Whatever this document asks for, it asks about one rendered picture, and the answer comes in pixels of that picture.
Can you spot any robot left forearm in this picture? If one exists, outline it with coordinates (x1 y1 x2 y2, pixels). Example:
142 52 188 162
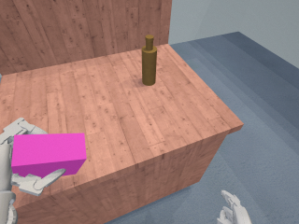
0 190 18 224

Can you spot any robot right hand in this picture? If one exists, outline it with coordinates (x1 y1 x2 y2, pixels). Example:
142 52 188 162
217 190 252 224

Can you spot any table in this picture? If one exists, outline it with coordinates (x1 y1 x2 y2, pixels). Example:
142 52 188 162
0 0 244 224

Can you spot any sponge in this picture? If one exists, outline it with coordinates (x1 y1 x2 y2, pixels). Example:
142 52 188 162
11 133 87 178

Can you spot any robot left hand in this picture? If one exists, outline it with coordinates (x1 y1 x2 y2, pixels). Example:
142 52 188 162
0 118 66 196

